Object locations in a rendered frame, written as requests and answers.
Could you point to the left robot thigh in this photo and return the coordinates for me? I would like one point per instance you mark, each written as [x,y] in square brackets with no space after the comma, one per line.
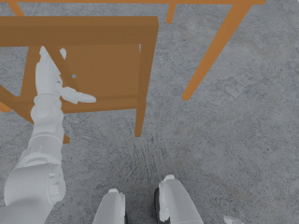
[111,209]

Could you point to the robot left hand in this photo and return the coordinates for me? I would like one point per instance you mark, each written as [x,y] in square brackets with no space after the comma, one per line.
[47,75]

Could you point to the chair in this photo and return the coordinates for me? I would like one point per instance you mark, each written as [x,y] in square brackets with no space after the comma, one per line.
[102,51]

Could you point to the left robot forearm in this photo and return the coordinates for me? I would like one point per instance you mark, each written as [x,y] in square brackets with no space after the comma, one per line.
[47,138]

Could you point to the robot right shin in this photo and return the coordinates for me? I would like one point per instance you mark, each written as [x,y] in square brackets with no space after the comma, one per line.
[164,212]

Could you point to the robot left upper arm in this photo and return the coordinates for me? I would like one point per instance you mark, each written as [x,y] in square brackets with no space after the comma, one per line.
[31,193]

